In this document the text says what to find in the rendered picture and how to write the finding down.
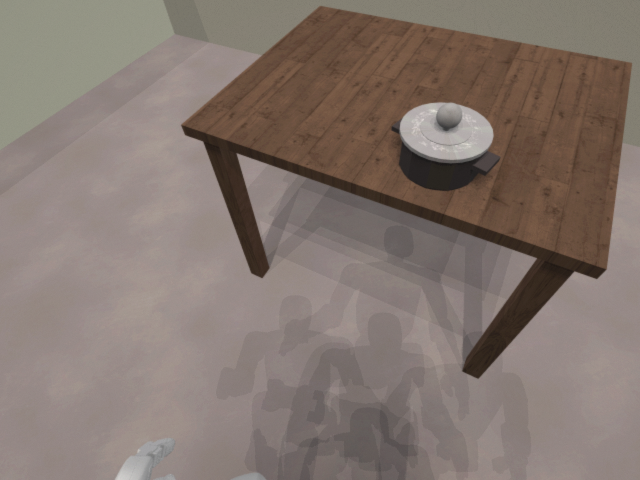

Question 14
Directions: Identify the robot left hand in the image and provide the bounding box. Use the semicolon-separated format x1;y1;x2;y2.
115;438;176;480

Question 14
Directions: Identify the knob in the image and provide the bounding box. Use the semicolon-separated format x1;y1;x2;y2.
436;103;462;129

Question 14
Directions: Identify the lid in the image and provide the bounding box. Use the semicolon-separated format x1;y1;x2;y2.
399;102;494;163

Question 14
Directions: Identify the table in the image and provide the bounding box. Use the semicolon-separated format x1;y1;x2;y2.
181;6;632;379

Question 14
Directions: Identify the pot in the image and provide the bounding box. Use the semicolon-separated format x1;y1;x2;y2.
391;118;501;191

